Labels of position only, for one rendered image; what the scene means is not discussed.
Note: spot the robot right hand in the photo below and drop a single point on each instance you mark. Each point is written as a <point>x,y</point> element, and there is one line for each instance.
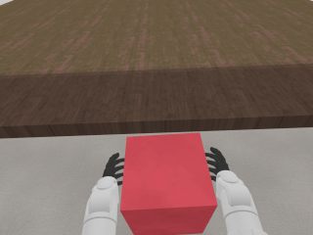
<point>219,162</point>

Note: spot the carton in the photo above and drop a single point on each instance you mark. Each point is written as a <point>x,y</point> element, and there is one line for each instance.
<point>166,185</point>

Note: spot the right robot forearm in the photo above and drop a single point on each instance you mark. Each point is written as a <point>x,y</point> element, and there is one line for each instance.
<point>237,204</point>

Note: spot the left robot forearm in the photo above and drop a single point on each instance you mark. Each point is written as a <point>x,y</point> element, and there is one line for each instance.
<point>101,209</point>

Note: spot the robot left hand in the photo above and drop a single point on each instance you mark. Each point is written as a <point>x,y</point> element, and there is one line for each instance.
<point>111,167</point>

